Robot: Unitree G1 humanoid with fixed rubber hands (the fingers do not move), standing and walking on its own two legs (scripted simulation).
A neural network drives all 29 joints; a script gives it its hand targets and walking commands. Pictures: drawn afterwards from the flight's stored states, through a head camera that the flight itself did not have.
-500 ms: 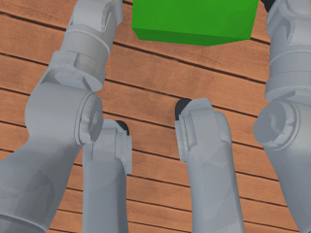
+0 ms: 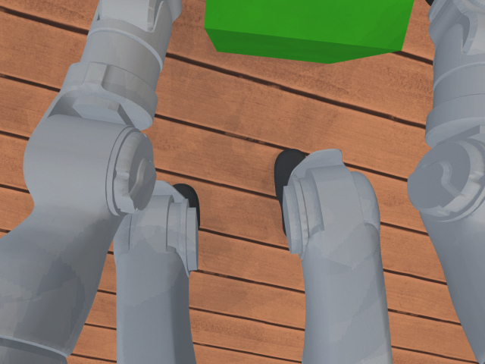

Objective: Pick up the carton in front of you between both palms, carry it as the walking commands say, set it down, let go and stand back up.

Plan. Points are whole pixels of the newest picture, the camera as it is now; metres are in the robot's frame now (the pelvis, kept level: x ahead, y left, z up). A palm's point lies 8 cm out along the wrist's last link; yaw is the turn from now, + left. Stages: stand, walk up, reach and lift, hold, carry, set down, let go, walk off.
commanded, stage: set down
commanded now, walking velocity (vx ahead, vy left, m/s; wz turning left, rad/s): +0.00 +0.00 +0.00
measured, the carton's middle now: out of the picture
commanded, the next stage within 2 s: let go in 1.40 s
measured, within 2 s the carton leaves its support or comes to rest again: neither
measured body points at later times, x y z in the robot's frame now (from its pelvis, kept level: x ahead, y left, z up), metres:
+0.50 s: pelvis +0.00 -0.01 +0.00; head +0.37 -0.09 +0.23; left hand +0.60 -0.01 -0.15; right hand +0.51 -0.37 -0.15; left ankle +0.10 +0.11 -0.35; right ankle +0.13 -0.14 -0.35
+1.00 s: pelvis +0.01 -0.01 +0.12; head +0.35 -0.10 +0.40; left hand +0.61 -0.01 +0.01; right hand +0.50 -0.39 +0.01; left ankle +0.10 +0.11 -0.35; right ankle +0.13 -0.14 -0.35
